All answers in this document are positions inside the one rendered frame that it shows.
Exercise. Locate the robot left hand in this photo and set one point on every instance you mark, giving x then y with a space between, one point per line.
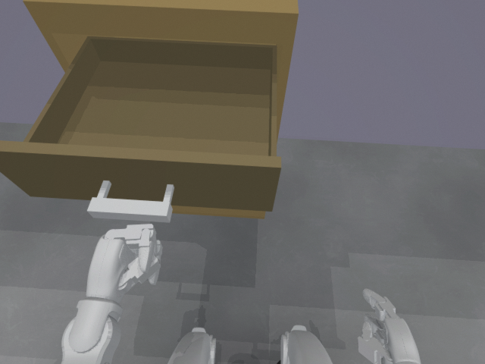
135 248

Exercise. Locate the robot right hand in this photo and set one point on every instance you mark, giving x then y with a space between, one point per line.
394 342

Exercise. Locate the cabinet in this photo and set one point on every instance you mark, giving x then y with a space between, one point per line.
65 25

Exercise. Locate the drawer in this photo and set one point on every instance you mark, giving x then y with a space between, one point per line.
144 113

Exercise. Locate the robot right thigh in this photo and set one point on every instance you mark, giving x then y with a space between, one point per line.
302 347

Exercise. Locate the left robot forearm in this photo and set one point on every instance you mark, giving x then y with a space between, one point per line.
94 334

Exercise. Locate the robot right shin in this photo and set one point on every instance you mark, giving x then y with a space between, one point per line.
299 327

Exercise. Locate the handle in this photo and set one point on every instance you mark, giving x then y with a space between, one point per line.
130 209

